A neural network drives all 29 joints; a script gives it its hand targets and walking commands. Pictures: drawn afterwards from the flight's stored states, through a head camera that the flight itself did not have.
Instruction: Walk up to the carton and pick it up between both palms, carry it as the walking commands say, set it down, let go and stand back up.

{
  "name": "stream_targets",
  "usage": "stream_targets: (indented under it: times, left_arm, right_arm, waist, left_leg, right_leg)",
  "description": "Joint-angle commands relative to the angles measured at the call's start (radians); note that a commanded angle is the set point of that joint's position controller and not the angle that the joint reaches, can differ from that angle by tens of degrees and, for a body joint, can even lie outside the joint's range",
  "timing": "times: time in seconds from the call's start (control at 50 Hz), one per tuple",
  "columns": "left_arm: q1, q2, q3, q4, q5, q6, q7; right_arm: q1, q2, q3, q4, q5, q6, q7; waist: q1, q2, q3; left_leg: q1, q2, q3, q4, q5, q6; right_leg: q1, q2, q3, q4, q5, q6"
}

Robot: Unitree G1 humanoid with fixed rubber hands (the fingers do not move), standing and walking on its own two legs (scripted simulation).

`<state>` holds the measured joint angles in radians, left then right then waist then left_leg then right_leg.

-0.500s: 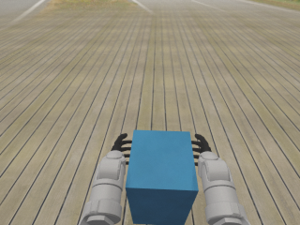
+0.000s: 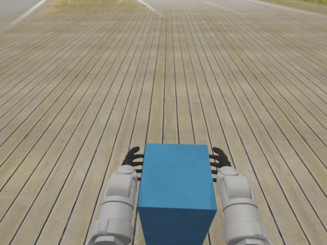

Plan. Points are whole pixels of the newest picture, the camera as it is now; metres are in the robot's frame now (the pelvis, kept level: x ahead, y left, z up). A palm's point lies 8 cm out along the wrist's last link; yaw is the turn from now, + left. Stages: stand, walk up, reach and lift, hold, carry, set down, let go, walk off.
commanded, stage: hold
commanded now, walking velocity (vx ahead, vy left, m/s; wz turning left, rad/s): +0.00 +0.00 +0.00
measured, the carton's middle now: (174, 198) +0.28 +0.00 -0.03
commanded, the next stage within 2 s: carry in 0.38 s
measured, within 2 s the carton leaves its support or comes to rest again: neither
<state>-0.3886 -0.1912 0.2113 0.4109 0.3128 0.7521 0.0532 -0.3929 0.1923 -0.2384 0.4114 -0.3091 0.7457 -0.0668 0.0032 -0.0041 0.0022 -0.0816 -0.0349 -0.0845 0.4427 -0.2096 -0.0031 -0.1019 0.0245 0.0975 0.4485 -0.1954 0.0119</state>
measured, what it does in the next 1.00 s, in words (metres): steps to the left, turning left: left foot, then right foot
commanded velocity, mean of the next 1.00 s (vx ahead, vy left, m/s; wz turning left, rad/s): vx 0.00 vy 0.13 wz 0.40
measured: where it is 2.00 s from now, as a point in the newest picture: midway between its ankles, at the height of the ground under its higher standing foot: outside the picture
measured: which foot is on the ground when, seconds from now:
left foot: down 0.00-0.40, up 0.42-0.62, down 0.64-0.98, up 1.00-1.00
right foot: down 0.00-0.64, up 0.66-0.96, down 0.98-1.00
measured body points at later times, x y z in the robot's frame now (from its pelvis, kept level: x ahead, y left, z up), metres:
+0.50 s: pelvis +0.00 +0.01 -0.01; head -0.04 +0.01 +0.44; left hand +0.31 +0.15 +0.05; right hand +0.33 -0.11 +0.06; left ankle +0.01 +0.12 -0.72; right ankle +0.04 -0.13 -0.74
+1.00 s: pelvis -0.05 +0.09 -0.02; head -0.02 +0.08 +0.43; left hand +0.19 +0.32 +0.07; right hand +0.29 +0.08 +0.06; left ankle +0.00 +0.15 -0.74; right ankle -0.03 -0.01 -0.74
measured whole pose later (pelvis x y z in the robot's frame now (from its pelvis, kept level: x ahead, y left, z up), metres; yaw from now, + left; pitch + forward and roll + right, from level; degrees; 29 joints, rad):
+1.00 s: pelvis -0.05 +0.09 -0.02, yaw +22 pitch +7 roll +0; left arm -0.32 -0.17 0.07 -0.22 0.08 1.20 0.17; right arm -0.33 0.17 -0.10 -0.26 -0.12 1.22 -0.18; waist 0.01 0.06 -0.09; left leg -0.55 -0.15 -0.03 0.61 -0.20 0.10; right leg -0.42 -0.03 -0.14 0.63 -0.32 -0.01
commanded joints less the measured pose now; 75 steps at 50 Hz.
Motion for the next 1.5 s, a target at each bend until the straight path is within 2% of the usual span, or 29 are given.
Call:
stream_targets:
  times: [0.0,0.02,0.1,0.34,0.36,0.42,0.46,0.54,0.6,0.62,0.64,0.66,0.7,0.84,0.9,0.94,0.96,0.98,1.0,1.04,1.12,1.2,1.28,1.3,1.32,1.34,1.36,1.4,1.48]
  left_arm:
    - [-0.508,-1.113,-0.488,-0.055,-0.301,-0.054,-0.251]
    - [-0.509,-1.109,-0.490,-0.065,-0.301,-0.048,-0.248]
    - [-0.475,-1.072,-0.454,-0.046,-0.274,-0.049,-0.248]
    - [-0.491,-1.070,-0.469,-0.068,-0.296,-0.043,-0.261]
    - [-0.547,-1.023,-0.542,-0.115,-0.340,-0.036,-0.248]
    - [-0.514,-1.013,-0.561,-0.191,-0.363,-0.044,-0.215]
    - [-0.540,-0.998,-0.631,-0.292,-0.415,-0.006,-0.193]
    - [-0.464,-0.951,-0.741,-0.486,-0.491,0.120,-0.152]
    - [-0.342,-0.927,-0.755,-0.560,-0.507,0.231,-0.134]
    - [-0.338,-0.905,-0.750,-0.591,-0.512,0.266,-0.131]
    - [-0.388,-0.924,-0.763,-0.631,-0.524,0.295,-0.133]
    - [-0.411,-0.939,-0.786,-0.628,-0.545,0.328,-0.136]
    - [-0.453,-0.958,-0.826,-0.707,-0.624,0.353,-0.146]
    - [-0.440,-0.964,-0.838,-0.792,-0.681,0.437,-0.142]
    - [-0.388,-0.979,-0.791,-0.705,-0.660,0.461,-0.148]
    - [-0.393,-0.995,-0.780,-0.722,-0.663,0.454,-0.146]
    - [-0.336,-0.989,-0.763,-0.683,-0.634,0.457,-0.146]
    - [-0.306,-0.982,-0.758,-0.683,-0.624,0.456,-0.150]
    - [-0.326,-0.996,-0.746,-0.692,-0.616,0.450,-0.149]
    - [-0.342,-0.988,-0.730,-0.713,-0.602,0.444,-0.152]
    - [-0.350,-0.966,-0.720,-0.716,-0.597,0.445,-0.155]
    - [-0.278,-0.937,-0.705,-0.692,-0.577,0.451,-0.156]
    - [-0.284,-0.934,-0.713,-0.685,-0.567,0.451,-0.151]
    - [-0.281,-0.938,-0.719,-0.681,-0.565,0.451,-0.149]
    - [-0.334,-0.936,-0.746,-0.717,-0.586,0.442,-0.149]
    - [-0.310,-0.935,-0.739,-0.687,-0.578,0.453,-0.152]
    - [-0.386,-0.966,-0.772,-0.696,-0.592,0.451,-0.156]
    - [-0.400,-1.003,-0.811,-0.721,-0.634,0.431,-0.163]
    - [-0.471,-1.011,-0.859,-0.850,-0.698,0.400,-0.146]
  right_arm:
    - [-0.505,1.088,0.510,-0.053,0.288,-0.042,0.283]
    - [-0.504,1.098,0.529,-0.061,0.304,-0.040,0.275]
    - [-0.486,1.074,0.496,-0.029,0.275,-0.036,0.279]
    - [-0.473,1.086,0.508,-0.037,0.294,-0.029,0.266]
    - [-0.532,1.039,0.567,-0.077,0.342,-0.033,0.261]
    - [-0.531,1.032,0.610,-0.112,0.387,-0.003,0.247]
    - [-0.590,1.053,0.695,-0.216,0.458,0.034,0.234]
    - [-0.450,1.010,0.778,-0.357,0.547,0.164,0.205]
    - [-0.361,0.970,0.809,-0.484,0.581,0.265,0.175]
    - [-0.340,0.972,0.802,-0.490,0.586,0.299,0.171]
    - [-0.355,0.964,0.813,-0.511,0.586,0.323,0.168]
    - [-0.360,0.959,0.810,-0.548,0.596,0.341,0.167]
    - [-0.343,0.950,0.811,-0.611,0.583,0.374,0.156]
    - [-0.278,0.961,0.752,-0.675,0.553,0.444,0.136]
    - [-0.302,0.953,0.772,-0.680,0.563,0.465,0.133]
    - [-0.343,0.968,0.790,-0.703,0.582,0.470,0.133]
    - [-0.344,0.970,0.809,-0.703,0.591,0.478,0.135]
    - [-0.333,0.971,0.817,-0.710,0.586,0.486,0.140]
    - [-0.414,1.003,0.833,-0.729,0.608,0.494,0.149]
    - [-0.428,1.012,0.855,-0.722,0.638,0.484,0.163]
    - [-0.415,1.019,0.863,-0.690,0.652,0.476,0.160]
    - [-0.320,1.013,0.853,-0.655,0.623,0.481,0.148]
    - [-0.315,1.007,0.838,-0.633,0.617,0.479,0.153]
    - [-0.290,0.993,0.837,-0.618,0.610,0.480,0.156]
    - [-0.325,0.993,0.842,-0.642,0.614,0.472,0.164]
    - [-0.298,1.002,0.817,-0.598,0.604,0.469,0.165]
    - [-0.319,1.013,0.805,-0.599,0.597,0.456,0.167]
    - [-0.302,1.018,0.794,-0.623,0.584,0.433,0.167]
    - [-0.240,1.039,0.771,-0.646,0.559,0.398,0.150]
  waist:
    - [-0.018,-0.038,-0.260]
    - [0.004,0.034,-0.259]
    - [0.011,-0.035,-0.208]
    - [0.006,0.026,-0.185]
    - [0.013,-0.038,-0.178]
    - [0.026,-0.129,-0.259]
    - [0.021,-0.161,-0.346]
    - [0.009,-0.191,-0.440]
    - [-0.006,-0.232,-0.434]
    - [-0.003,-0.106,-0.442]
    - [-0.016,0.150,-0.465]
    - [-0.019,0.309,-0.475]
    - [-0.012,0.096,-0.465]
    - [-0.016,0.110,-0.491]
    - [-0.020,0.095,-0.465]
    - [0.002,0.100,-0.503]
    - [0.014,0.049,-0.494]
    - [0.017,-0.258,-0.472]
    - [0.007,-0.276,-0.415]
    - [0.004,-0.068,-0.370]
    - [0.008,-0.166,-0.366]
    - [0.007,-0.305,-0.336]
    - [0.009,-0.321,-0.356]
    - [-0.004,-0.272,-0.368]
    - [-0.023,-0.087,-0.395]
    - [-0.018,0.239,-0.412]
    - [-0.032,0.372,-0.436]
    - [-0.023,0.235,-0.476]
    - [-0.009,0.147,-0.508]
  left_leg:
    - [0.040,-0.042,-0.013,-0.074,0.124,0.008]
    - [-0.011,-0.050,-0.004,-0.081,0.105,0.007]
    - [0.011,-0.046,-0.008,-0.086,0.051,0.016]
    - [-0.016,-0.057,0.004,-0.080,0.042,0.012]
    - [-0.223,0.097,-0.061,-0.030,-0.095,0.021]
    - [-0.326,0.039,0.015,0.314,-0.123,-0.021]
    - [-0.438,0.071,0.077,0.440,-0.274,-0.022]
    - [-0.406,0.037,0.137,0.327,-0.217,-0.004]
    - [-0.231,-0.007,0.175,0.031,-0.010,0.029]
    - [-0.121,0.077,0.062,-0.015,0.087,0.049]
    - [0.022,0.283,-0.213,-0.010,0.412,0.138]
    - [0.066,0.329,-0.268,0.013,0.696,0.208]
    - [0.075,0.263,-0.147,0.077,0.687,0.203]
    - [-0.028,0.201,-0.155,0.014,0.398,0.209]
    - [-0.094,0.212,-0.236,0.009,0.485,0.225]
    - [-0.226,0.150,-0.162,0.044,0.450,0.148]
    - [-0.409,0.092,-0.093,0.105,0.259,0.070]
    - [-0.626,-0.016,0.032,0.334,-0.171,0.028]
    - [-0.695,0.047,0.080,0.605,-0.296,0.011]
    - [-0.645,0.098,0.021,0.739,-0.221,-0.014]
    - [-0.631,0.051,0.145,0.638,-0.177,-0.064]
    - [-0.532,0.066,0.179,0.426,-0.199,-0.062]
    - [-0.343,0.032,0.267,0.105,-0.031,-0.023]
    - [-0.226,0.009,0.278,-0.028,0.044,-0.015]
    - [-0.044,0.067,0.185,-0.095,0.149,-0.001]
    - [0.149,0.295,-0.086,0.014,0.675,0.093]
    - [0.151,0.376,-0.184,0.073,1.044,0.196]
    - [0.156,0.294,-0.067,0.110,0.956,0.180]
    - [0.048,0.217,-0.009,0.079,0.635,0.166]
  right_leg:
    - [0.059,0.061,-0.010,-0.060,0.096,-0.014]
    - [0.112,0.051,-0.007,-0.054,0.111,-0.014]
    - [0.051,0.058,-0.009,-0.076,0.029,-0.009]
    - [0.052,0.040,0.003,-0.075,0.035,-0.010]
    - [-0.096,-0.129,0.017,-0.058,-0.143,-0.045]
    - [-0.150,-0.340,0.281,-0.136,-0.142,-0.140]
    - [-0.074,-0.411,0.244,-0.081,0.098,-0.179]
    - [-0.043,-0.389,0.087,0.069,0.474,-0.137]
    - [-0.149,-0.339,-0.051,0.196,0.394,-0.021]
    - [-0.258,-0.309,-0.112,0.301,0.239,0.025]
    - [-0.498,-0.175,-0.215,0.469,-0.065,0.107]
    - [-0.626,-0.103,-0.201,0.629,-0.422,0.113]
    - [-0.631,-0.136,-0.146,0.661,-0.362,0.091]
    - [-0.481,-0.088,-0.180,0.491,-0.265,0.045]
    - [-0.373,-0.060,-0.204,0.326,-0.249,0.026]
    - [-0.122,-0.084,-0.196,0.092,-0.115,0.000]
    - [0.093,-0.177,-0.121,-0.033,-0.010,-0.041]
    - [0.208,-0.491,0.159,-0.089,0.199,-0.145]
    - [0.128,-0.645,0.227,-0.081,0.432,-0.251]
    - [0.047,-0.541,0.081,-0.073,0.422,-0.184]
    - [0.114,-0.396,-0.153,0.029,0.605,-0.092]
    - [0.074,-0.434,-0.241,0.058,0.613,-0.051]
    - [0.034,-0.453,-0.311,0.111,0.520,0.018]
    - [-0.012,-0.408,-0.353,0.233,0.512,0.055]
    - [-0.192,-0.362,-0.357,0.412,0.268,0.084]
    - [-0.517,-0.252,-0.365,0.574,-0.372,0.126]
    - [-0.622,-0.199,-0.274,0.743,-0.550,0.124]
    - [-0.634,-0.186,-0.190,0.799,-0.438,0.096]
    - [-0.528,-0.159,-0.183,0.707,-0.248,0.074]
